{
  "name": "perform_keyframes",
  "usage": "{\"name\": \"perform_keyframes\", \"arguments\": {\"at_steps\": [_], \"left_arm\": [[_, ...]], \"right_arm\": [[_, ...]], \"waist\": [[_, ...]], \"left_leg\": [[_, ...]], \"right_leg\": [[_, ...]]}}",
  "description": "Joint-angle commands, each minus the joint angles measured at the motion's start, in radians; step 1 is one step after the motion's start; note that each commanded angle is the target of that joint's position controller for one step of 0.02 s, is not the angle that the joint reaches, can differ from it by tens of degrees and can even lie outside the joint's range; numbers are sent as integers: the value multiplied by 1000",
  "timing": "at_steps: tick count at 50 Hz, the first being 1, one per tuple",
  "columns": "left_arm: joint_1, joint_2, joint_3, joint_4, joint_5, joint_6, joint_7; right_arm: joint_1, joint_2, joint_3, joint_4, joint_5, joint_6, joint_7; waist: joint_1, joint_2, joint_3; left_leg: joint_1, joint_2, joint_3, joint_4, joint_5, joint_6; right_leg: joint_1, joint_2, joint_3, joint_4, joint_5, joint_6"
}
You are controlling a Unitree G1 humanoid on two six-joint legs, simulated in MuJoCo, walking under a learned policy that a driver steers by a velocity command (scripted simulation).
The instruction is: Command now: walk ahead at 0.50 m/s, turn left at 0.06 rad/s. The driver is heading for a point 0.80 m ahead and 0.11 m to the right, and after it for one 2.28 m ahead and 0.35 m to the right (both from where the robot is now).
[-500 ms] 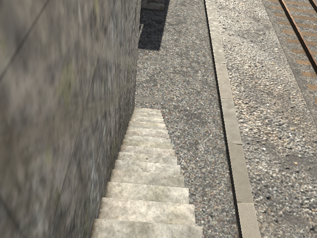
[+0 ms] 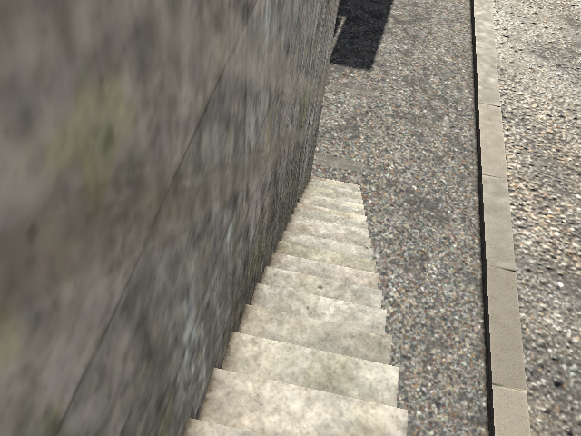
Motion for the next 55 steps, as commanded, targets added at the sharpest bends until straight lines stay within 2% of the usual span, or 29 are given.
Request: {"name": "perform_keyframes", "arguments": {"at_steps": [1, 2, 4, 5, 7, 8, 10, 12, 13, 14, 15, 16, 17, 20, 22, 23, 24, 26, 30, 33, 35, 36, 38, 39, 41, 42, 45, 49, 55], "left_arm": [[-274, 98, 21, -127, -60, -48, 36], [-203, 66, 12, -111, -69, -49, 35], [-59, 7, -6, -104, -57, -36, 62], [7, 25, -8, -98, -57, -13, 60], [31, 40, -26, -107, -45, 4, 40], [-44, 87, -16, -69, -31, 16, 41], [-130, 52, -23, -64, -48, 25, 17], [-152, -28, -30, -70, -93, 32, -11], [-78, -74, -19, -125, -97, 45, -8], [-82, -30, -16, -144, -72, 53, -12], [-136, -20, -11, -159, -75, 60, -17], [-185, -42, -16, -202, -91, 73, -10], [-227, -46, -27, -286, -104, 82, 4], [-280, 46, -2, -274, -88, 113, 20], [-367, -30, -29, -303, -52, 109, 17], [-318, -25, -25, -270, -44, 104, 13], [-279, 56, 6, -258, -46, 102, 13], [-425, 136, 45, -319, -54, 79, 9], [-418, 89, 39, -319, -70, 26, -28], [-403, 60, 24, -270, -89, 11, -60], [-230, 83, 45, -162, -57, -1, -63], [-125, 101, 56, -104, -46, -12, -64], [44, 128, 88, -60, -10, -31, -72], [150, 150, 84, -53, 2, -51, -85], [126, 225, 23, 1, 24, -59, -119], [117, 148, -5, 19, 15, -47, -115], [-221, 145, -32, -60, 70, -44, -98], [-206, 10, -91, -88, 42, -65, -61], [37, -4, -85, -8, 18, -18, -12]], "right_arm": [[206, -121, -23, 59, 0, 2, 27], [130, -157, -28, 36, 10, -4, 25], [-16, -168, -9, -32, 12, -18, 52], [-66, -153, -7, -16, 4, -32, 52], [14, -147, -29, 22, -22, -55, 58], [181, -133, -42, 65, -5, -24, 52], [423, -205, -81, 109, 3, 12, 54], [671, -148, -51, 209, -20, 31, 88], [674, -230, -60, 236, -7, 22, 84], [638, -231, -55, 215, 35, 21, 89], [598, -199, -40, 205, 31, 30, 92], [518, -240, -46, 220, 28, 40, 93], [463, -379, -86, 206, 54, 28, 69], [296, -176, -11, 153, -11, 19, -11], [226, -145, 17, 134, -18, 31, -35], [199, -209, 1, 119, -45, 21, -28], [195, -276, -26, 96, -13, 12, -26], [268, -173, -30, 111, 64, -37, -55], [355, -173, -64, 149, 22, -9, -63], [271, -226, -80, 78, 0, 70, -67], [201, -141, -46, 48, 23, 92, -85], [187, -114, -35, 43, 16, 104, -73], [269, -165, -52, 123, -71, 87, -45], [313, -124, -49, 166, -47, 81, -58], [443, 81, -13, 84, 40, 78, -56], [421, 68, -13, 93, 53, 70, -54], [178, -41, 2, 1, 97, 129, -79], [178, -134, -26, 32, 38, 129, -65], [-14, -55, 9, 15, 61, 64, 9]], "waist": [[-138, -130, -51], [-75, -178, -2], [24, -42, 104], [87, 25, 121], [32, 184, 169], [-44, -29, 147], [-140, -81, 1], [-201, 198, -41], [-102, 428, 32], [-110, 419, 31], [-104, 315, 15], [-52, 133, -1], [-47, 231, 54], [-29, 81, 71], [-38, 208, 77], [-14, 287, 53], [-4, 246, 69], [-88, 194, 138], [-114, 175, 79], [-149, 196, 104], [-20, 152, 125], [29, 53, 123], [121, -104, 51], [171, -116, 2], [-27, -529, -124], [-27, -462, -135], [-70, -68, -114], [-93, -172, -71], [15, -139, 93]], "left_leg": [[332, 43, -52, -324, 314, -5], [205, 50, -63, -442, 230, -18], [191, 124, -86, -996, 450, -3], [311, 7, 17, -957, 485, -40], [425, -51, 90, -953, 463, -29], [560, 50, 3, -1038, 447, 0], [780, 97, 59, -935, 517, -11], [924, 179, -4, -734, 798, 52], [930, 284, -220, -634, 698, 164], [933, 305, -226, -601, 604, 201], [892, 305, -205, -606, 476, 208], [807, 349, -357, -711, 203, 273], [709, 473, -599, -782, 33, 365], [393, 342, -329, -723, -52, 237], [264, 259, -166, -828, -136, 208], [117, 265, -143, -834, -115, 220], [117, 246, -114, -755, -261, 224], [367, 284, -224, -591, -582, 234], [384, 268, -255, -418, -567, 238], [242, 184, -21, -346, -607, 94], [157, 96, 159, -234, -628, 49], [214, 42, 238, -125, -650, 9], [164, -4, 119, 282, -677, 19], [72, -75, 7, 625, -906, -1], [-230, -126, -118, 1025, -916, -74], [-254, -105, -123, 989, -840, -77], [-73, 9, -144, 698, -554, -57], [33, -39, -158, 405, -292, -63], [38, -100, -63, -78, -361, 4]], "right_leg": [[-125, -162, 200, -59, 207, -155], [36, -161, 260, 25, 245, -177], [177, -99, 183, 128, 138, -132], [65, -60, 123, 112, 145, -119], [15, -42, 93, 136, 160, -88], [30, -78, 140, 277, 219, -96], [-20, -38, 103, 531, 246, -68], [-246, 122, 7, 1115, -417, 6], [-463, 126, 72, 1290, -439, 6], [-584, 67, 130, 1341, -398, 2], [-627, 38, 132, 1366, -350, -4], [-643, 12, 101, 1366, -257, -5], [-736, -37, 212, 1151, -77, -1], [-498, -58, 298, 697, 304, 24], [-243, -51, 136, 411, 415, 75], [-18, -8, 58, 580, 483, 99], [-69, 11, 52, 575, 568, 106], [-477, -48, 264, 423, 693, 94], [-390, -82, 93, 278, 523, 95], [-79, -137, 36, -270, 753, 50], [17, -36, -26, -325, 760, 85], [54, 3, -94, -448, 693, 100], [335, -56, -171, -449, 763, 115], [388, -171, -2, -439, 804, 100], [455, -352, 268, -96, 1873, 118], [448, -362, 258, -95, 1972, 111], [46, -538, 547, -332, 950, -201], [0, -374, 365, -279, 791, -202], [220, -240, -17, -282, 1116, -87]]}}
